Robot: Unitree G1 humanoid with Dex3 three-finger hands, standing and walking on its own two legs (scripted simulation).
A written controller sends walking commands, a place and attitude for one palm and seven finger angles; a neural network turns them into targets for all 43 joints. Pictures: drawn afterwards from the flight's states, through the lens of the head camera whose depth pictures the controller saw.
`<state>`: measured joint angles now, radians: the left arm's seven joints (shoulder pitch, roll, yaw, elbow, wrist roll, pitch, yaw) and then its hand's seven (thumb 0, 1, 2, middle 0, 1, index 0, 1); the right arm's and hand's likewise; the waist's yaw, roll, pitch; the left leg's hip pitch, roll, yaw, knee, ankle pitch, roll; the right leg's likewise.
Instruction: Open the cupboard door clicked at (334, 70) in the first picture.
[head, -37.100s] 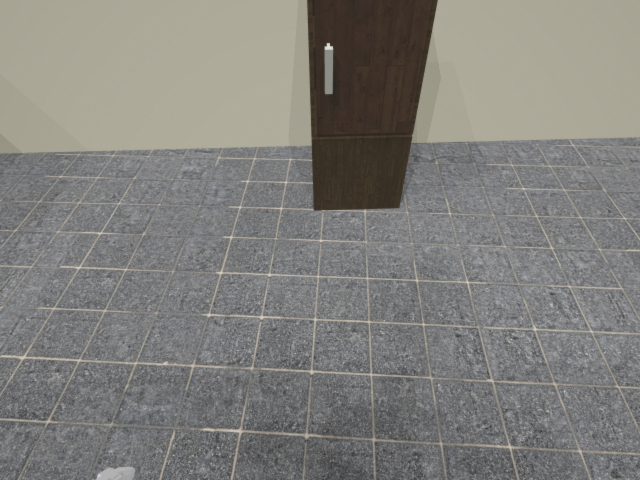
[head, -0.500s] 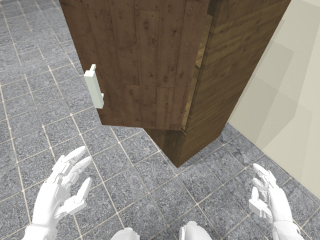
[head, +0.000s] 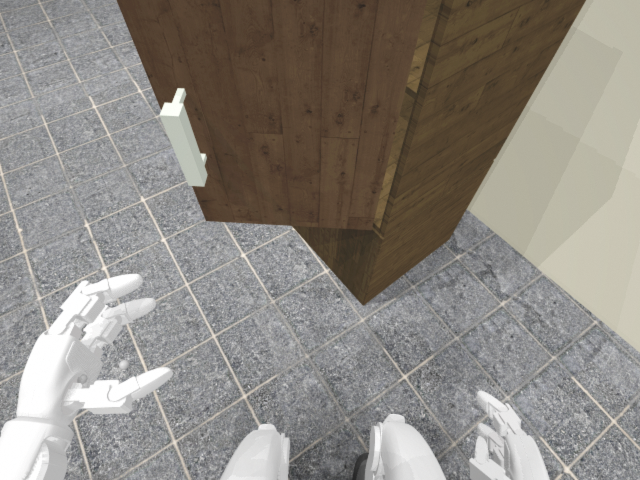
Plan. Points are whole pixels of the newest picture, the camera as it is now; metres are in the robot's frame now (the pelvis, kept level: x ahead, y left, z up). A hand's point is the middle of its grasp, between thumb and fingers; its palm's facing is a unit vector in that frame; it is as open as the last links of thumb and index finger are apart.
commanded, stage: raise the hand with hooked fingers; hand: left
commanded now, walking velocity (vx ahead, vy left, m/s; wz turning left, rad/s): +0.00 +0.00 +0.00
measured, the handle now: (189, 138) +0.59 +0.24 +0.03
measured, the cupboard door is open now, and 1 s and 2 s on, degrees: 49 49 49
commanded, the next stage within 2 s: move the hooked fingers beside the handle in 1.24 s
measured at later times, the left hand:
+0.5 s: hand (86, 339) +0.26 +0.28 +0.04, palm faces -0.02 -1.00 -0.05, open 13.7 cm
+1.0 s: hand (87, 309) +0.29 +0.28 +0.04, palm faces -0.04 -1.00 -0.05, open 13.9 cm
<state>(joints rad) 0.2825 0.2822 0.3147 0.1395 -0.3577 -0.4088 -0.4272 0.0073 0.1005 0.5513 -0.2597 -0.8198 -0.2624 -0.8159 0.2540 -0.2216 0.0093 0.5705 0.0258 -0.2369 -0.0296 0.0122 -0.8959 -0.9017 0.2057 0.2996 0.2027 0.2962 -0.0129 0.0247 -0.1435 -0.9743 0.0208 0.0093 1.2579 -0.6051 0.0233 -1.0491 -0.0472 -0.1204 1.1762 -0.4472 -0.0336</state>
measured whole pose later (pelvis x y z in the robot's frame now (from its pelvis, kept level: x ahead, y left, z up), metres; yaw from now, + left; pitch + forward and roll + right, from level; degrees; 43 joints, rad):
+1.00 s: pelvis +0.01 +0.02 +0.00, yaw -1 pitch +20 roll -3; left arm 0.02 0.41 0.44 0.38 -0.38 -0.38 -0.56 -0.01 -0.50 0.30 -0.30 -1.20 -0.30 -1.20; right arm 0.27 -0.30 0.02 0.51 0.03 -0.19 -0.03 0.01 -0.90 -0.90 0.20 0.30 0.20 0.30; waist -0.03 0.01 -0.14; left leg -0.99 0.02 0.01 1.24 -0.60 0.04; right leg -1.05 -0.04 -0.12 1.14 -0.43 -0.01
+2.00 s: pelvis +0.00 +0.01 +0.00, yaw -1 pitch +22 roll -3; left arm -0.40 0.51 0.50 0.78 -0.29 -0.41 -0.58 -0.01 -0.50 0.30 -0.30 -1.20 -0.30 -1.20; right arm 0.29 -0.30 0.04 0.57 0.02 -0.12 -0.04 0.01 -0.90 -0.90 0.20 0.30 0.20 0.30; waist -0.06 0.00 -0.13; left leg -1.06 0.03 0.02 1.27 -0.60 0.04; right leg -1.13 -0.03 -0.11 1.16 -0.42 -0.02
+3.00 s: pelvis +0.00 +0.03 -0.03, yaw -4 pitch +32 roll -7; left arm -1.04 0.91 0.59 1.25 -0.06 -0.33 -0.55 -0.01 -0.50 0.30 -0.30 -1.20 -0.30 -1.20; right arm 0.34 -0.31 0.12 0.55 -0.02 0.08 -0.01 0.00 -0.90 -0.90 0.20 0.30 0.20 0.30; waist -0.24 0.02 -0.10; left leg -1.34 0.05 -0.02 1.40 -0.63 0.06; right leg -1.36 -0.01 -0.14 1.21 -0.41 0.00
